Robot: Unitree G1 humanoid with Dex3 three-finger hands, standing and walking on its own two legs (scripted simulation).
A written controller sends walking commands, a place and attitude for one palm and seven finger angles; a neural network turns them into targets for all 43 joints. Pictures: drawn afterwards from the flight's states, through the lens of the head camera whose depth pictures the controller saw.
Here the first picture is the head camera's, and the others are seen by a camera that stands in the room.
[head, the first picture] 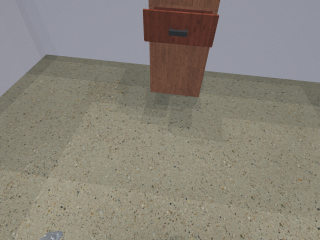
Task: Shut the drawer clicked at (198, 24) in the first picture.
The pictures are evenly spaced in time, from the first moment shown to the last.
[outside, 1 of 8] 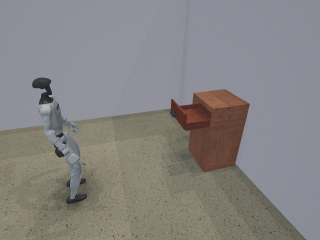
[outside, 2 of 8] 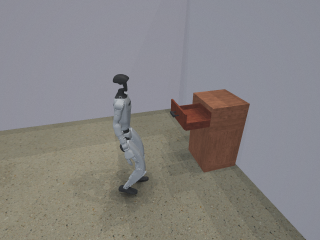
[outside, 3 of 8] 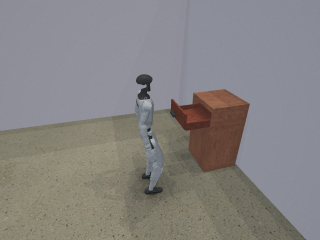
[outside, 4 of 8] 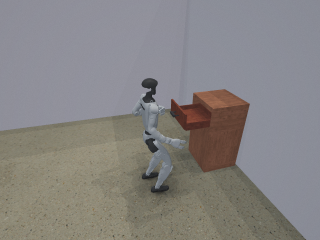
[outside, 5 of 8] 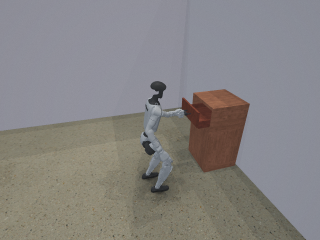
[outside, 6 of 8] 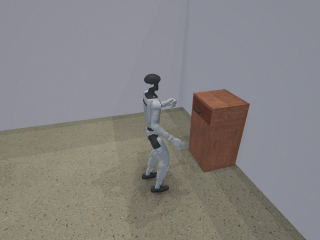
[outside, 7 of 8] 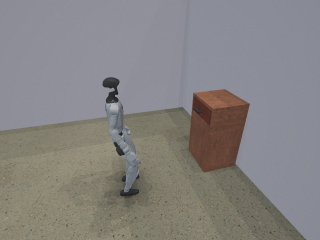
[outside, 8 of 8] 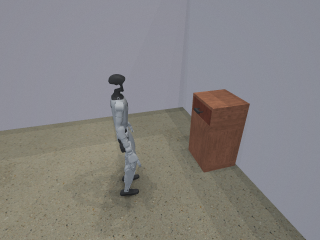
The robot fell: no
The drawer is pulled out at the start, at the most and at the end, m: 0.30 0.30 0.00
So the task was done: yes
